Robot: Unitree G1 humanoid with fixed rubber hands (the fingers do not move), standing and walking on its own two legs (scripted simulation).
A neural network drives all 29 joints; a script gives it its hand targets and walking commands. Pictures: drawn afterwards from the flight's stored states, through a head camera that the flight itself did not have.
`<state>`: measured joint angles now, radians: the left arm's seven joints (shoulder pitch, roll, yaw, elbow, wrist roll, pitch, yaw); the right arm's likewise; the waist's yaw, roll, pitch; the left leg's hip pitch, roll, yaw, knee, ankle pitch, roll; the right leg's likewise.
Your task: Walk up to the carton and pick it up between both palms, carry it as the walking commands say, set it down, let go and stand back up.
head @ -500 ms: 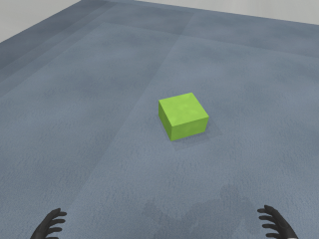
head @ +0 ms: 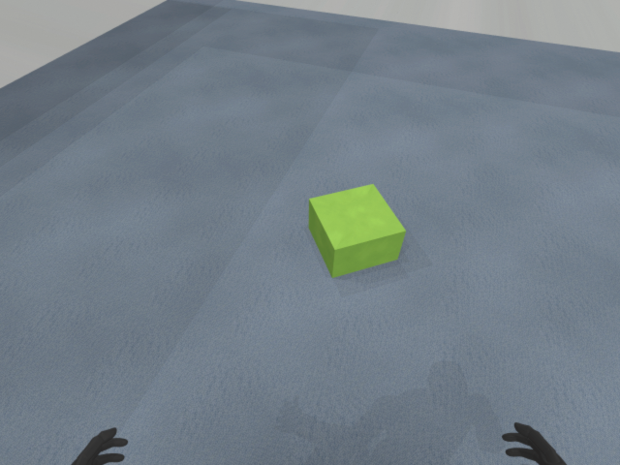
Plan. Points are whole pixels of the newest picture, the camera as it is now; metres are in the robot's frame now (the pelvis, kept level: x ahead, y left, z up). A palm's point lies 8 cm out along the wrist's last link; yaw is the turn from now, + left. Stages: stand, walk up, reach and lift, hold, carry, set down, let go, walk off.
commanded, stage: stand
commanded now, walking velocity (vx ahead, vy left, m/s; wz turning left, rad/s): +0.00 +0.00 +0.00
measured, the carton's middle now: (353, 229) +1.11 -0.19 -0.68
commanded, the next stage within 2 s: walk up in 1.24 s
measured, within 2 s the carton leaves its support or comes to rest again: neither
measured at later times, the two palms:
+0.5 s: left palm out of the picture +0.11 +0.31 -0.09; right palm out of the picture +0.11 -0.31 -0.09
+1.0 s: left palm out of the picture +0.10 +0.31 -0.09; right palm out of the picture +0.10 -0.31 -0.09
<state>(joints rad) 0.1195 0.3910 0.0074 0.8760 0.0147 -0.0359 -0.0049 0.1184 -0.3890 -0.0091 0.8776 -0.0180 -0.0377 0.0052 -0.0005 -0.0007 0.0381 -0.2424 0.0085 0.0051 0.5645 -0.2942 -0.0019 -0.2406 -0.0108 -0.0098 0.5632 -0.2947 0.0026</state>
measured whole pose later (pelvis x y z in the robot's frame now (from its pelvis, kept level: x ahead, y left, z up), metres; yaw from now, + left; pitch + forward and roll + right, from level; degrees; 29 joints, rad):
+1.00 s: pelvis +0.00 +0.00 +0.02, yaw +0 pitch -2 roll +0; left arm 0.08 0.40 0.00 1.06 0.01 -0.02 0.00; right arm 0.08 -0.40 -0.01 1.05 -0.01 -0.02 0.00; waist 0.00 0.00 0.04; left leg -0.13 0.01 0.00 0.35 -0.19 -0.01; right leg -0.13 -0.01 -0.01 0.35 -0.19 0.01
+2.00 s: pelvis +0.18 -0.06 +0.02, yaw -6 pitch +0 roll +2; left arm 0.46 0.24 0.04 1.03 0.03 -0.07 -0.01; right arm 0.07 -0.27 -0.04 0.88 -0.02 0.01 0.08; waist 0.10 0.02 0.05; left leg -0.53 0.09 0.07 0.71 -0.12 -0.06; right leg 0.04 -0.09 -0.06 0.25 -0.29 0.04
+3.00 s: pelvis +0.57 -0.11 +0.01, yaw -6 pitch -1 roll +0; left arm 0.36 0.20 0.04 1.09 0.02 -0.03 0.00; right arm 0.15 -0.21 -0.03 1.00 -0.01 0.00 0.01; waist 0.05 0.01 0.04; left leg -0.33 0.08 0.09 0.53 -0.19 -0.05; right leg -0.17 -0.07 -0.12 0.39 -0.20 0.01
